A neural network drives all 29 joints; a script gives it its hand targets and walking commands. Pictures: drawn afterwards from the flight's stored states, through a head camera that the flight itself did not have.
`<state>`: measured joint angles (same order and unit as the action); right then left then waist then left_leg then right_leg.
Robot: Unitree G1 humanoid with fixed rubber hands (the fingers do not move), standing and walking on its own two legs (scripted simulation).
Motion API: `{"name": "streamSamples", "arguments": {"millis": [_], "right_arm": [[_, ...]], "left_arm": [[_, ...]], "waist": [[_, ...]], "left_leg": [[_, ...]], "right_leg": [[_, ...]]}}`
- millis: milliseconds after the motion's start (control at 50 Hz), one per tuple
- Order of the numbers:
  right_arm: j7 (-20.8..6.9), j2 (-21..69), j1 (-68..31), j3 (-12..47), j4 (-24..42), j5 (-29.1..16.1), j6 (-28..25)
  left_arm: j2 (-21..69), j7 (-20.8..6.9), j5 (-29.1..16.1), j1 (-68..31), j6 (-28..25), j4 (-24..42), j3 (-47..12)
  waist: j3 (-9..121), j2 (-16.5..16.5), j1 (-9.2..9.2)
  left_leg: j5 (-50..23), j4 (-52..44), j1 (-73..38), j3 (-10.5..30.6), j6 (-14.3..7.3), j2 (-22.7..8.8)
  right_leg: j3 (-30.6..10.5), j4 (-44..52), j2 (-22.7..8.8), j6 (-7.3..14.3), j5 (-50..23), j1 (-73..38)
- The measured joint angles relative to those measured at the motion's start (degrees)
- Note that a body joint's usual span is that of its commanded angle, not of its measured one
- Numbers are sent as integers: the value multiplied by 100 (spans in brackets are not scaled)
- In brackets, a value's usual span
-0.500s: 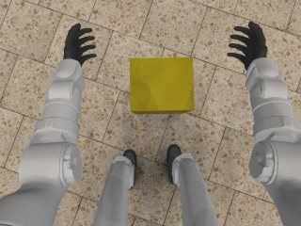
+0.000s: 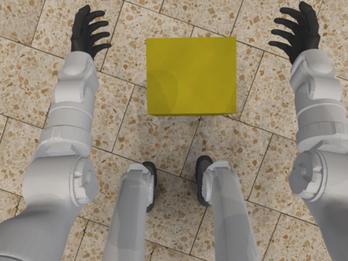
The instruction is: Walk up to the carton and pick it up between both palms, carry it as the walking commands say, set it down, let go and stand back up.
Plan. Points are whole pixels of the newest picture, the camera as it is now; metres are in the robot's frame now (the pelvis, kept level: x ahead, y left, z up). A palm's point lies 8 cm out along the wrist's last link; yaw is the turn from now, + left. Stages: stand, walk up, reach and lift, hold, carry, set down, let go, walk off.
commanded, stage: reach and lift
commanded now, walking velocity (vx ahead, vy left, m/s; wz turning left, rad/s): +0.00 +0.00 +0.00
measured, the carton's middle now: (188, 84) +0.50 -0.05 -0.44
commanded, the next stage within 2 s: none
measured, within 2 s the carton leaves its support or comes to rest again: neither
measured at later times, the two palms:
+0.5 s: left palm (110, 70) +0.51 +0.17 -0.27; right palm (265, 70) +0.50 -0.24 -0.27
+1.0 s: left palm (120, 80) +0.51 +0.17 -0.38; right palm (248, 79) +0.50 -0.23 -0.38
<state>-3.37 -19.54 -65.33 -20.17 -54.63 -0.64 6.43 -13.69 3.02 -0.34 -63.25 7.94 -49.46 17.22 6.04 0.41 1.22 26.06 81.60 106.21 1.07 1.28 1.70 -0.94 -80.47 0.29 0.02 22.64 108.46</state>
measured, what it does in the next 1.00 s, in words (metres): lowers itself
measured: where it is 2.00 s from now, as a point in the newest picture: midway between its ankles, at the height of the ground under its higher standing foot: (176, 192)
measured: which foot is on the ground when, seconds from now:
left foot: down 0.00-1.00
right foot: down 0.00-1.00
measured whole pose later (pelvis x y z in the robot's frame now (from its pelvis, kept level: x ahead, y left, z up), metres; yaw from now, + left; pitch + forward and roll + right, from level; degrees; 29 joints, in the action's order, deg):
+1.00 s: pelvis -0.04 +0.00 -0.21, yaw +1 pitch +37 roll +1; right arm 4.4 -26.2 -81.8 -5.8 -64.4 -14.5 2.9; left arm -20.8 7.9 -14.5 -80.3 4.4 -59.5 4.3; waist -21.2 1.0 1.5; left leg 34.6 126.5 128.7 0.6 2.2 3.2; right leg -0.9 -124.9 -0.1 0.1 30.1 131.6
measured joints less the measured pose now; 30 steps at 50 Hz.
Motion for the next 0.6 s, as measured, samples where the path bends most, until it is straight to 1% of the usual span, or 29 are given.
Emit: {"name": "streamSamples", "arguments": {"millis": [100, 180, 300, 460, 600], "right_arm": [[100, -114, -94, 190, 143, -179, 86], [165, -222, -205, 344, 147, -328, 145], [238, -333, -494, 492, -95, -471, 135], [376, -379, -816, 663, -443, -612, -12], [530, -439, -1058, 872, -677, -818, -142]], "left_arm": [[-117, 138, -234, -88, 91, 172, -218], [-210, 217, -410, -206, 150, 187, -369], [-294, 282, -530, -515, 143, -70, -465], [-354, 338, -609, -875, 0, -471, -578], [-454, 390, -819, -1120, -131, -731, -792]], "waist": [[-207, 9, -7], [-369, 14, -7], [-569, 18, 6], [-948, 22, 42], [-1488, 30, 60]], "left_leg": [[229, 776, 505, -2, 6, 28], [362, 1286, 817, -13, 10, 47], [501, 1924, 1228, -32, 13, 64], [648, 2713, 1678, -47, 34, 100], [739, 3341, 1917, -51, 70, 150]], "right_leg": [[-12, -762, 12, -14, 210, 509], [-29, -1266, 22, -26, 330, 829], [-49, -1896, 39, -41, 447, 1253], [-58, -2690, 38, -44, 578, 1721], [-49, -3336, 4, -23, 677, 1969]]}}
